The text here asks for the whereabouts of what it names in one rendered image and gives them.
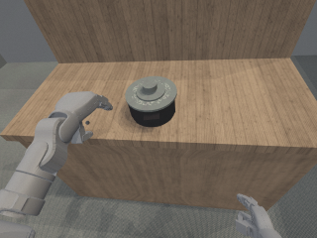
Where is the left robot upper arm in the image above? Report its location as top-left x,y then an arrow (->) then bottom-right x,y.
0,219 -> 36,238

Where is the lid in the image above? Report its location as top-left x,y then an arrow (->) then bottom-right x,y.
125,75 -> 177,112

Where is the robot left hand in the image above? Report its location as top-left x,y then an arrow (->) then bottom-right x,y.
54,91 -> 113,144

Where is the knob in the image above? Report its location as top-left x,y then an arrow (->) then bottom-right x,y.
142,79 -> 158,93

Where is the robot left forearm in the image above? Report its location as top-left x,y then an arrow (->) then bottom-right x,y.
0,109 -> 80,219

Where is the pot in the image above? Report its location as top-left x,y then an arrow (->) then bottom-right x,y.
128,100 -> 175,128

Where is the robot right forearm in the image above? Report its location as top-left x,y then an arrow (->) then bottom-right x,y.
257,228 -> 282,238

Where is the table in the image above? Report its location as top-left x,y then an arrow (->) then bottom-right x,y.
0,0 -> 317,211

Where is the robot right hand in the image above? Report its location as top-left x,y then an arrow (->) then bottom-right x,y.
235,193 -> 274,238

